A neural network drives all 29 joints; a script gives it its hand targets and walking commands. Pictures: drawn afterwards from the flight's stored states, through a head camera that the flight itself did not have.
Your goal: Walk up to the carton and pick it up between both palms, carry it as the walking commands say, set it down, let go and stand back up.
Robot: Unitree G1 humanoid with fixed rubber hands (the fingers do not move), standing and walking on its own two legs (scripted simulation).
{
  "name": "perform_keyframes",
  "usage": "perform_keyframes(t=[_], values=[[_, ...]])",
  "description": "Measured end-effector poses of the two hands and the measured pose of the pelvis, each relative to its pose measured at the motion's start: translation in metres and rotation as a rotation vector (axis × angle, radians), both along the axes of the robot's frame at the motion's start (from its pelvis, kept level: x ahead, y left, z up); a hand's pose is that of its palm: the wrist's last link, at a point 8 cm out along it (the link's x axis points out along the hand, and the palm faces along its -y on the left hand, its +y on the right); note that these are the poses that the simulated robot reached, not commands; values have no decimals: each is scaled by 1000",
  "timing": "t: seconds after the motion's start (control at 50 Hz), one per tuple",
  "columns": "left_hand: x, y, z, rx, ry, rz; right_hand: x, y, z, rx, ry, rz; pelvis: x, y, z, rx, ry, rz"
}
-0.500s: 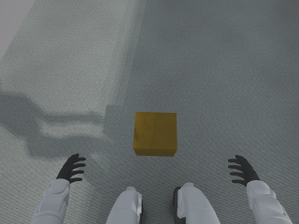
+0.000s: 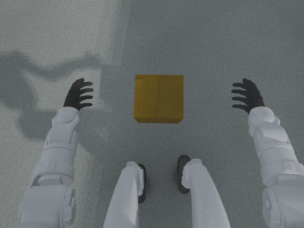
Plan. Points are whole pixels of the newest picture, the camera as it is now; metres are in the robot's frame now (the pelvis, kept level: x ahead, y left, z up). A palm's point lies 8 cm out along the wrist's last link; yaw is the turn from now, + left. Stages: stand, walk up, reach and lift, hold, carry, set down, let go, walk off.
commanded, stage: reach and lift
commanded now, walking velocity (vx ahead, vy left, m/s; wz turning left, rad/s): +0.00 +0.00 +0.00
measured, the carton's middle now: (158, 101) +0.52 +0.02 -0.58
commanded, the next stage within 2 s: none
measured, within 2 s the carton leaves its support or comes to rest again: neither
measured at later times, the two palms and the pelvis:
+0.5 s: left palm (97, 65) +0.53 +0.20 -0.14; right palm (228, 66) +0.52 -0.19 -0.15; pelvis -0.01 +0.00 -0.03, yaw +0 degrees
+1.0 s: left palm (109, 81) +0.51 +0.19 -0.25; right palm (216, 80) +0.51 -0.18 -0.24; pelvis -0.07 +0.00 -0.11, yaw +0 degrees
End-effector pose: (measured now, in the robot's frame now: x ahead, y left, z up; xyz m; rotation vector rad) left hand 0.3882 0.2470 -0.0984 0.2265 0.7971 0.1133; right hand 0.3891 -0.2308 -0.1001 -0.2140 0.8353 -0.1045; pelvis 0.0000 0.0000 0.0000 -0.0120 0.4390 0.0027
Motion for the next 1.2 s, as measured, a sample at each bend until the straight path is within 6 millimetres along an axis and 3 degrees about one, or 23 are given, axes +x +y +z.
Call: perform_keyframes(t=[0.36, 0.52, 0.7, 0.76, 0.82, 0.9, 1.0, 1.2], values=[[101, -29, -38, -84, -116, 22, 102, 28, -39, 84, -144, -15, -4, -4, -24, 5, 258, -3], [139, -46, -49, -135, -186, 30, 138, 43, -50, 110, -201, -27, -11, -4, -25, 5, 249, -3], [134, -47, -96, -124, -193, 38, 137, 44, -90, 94, -225, -36, -26, -3, -24, 4, 136, -3], [126, -48, -113, -114, -162, 38, 126, 43, -110, 96, -180, -55, -31, -2, -33, 4, 151, -3], [122, -52, -116, -118, -169, 32, 119, 42, -115, 97, -179, -70, -39, -2, -44, 5, 138, -3], [123, -55, -121, -126, -165, 41, 119, 42, -122, 102, -174, -86, -53, -3, -68, 8, 105, -3], [123, -56, -148, -127, -138, 58, 125, 48, -144, 125, -180, -93, -68, -5, -109, 14, 102, -2], [114, -56, -239, -101, -113, 64, 118, 43, -236, 127, -153, -153, -80, -7, -189, 13, 116, 2]])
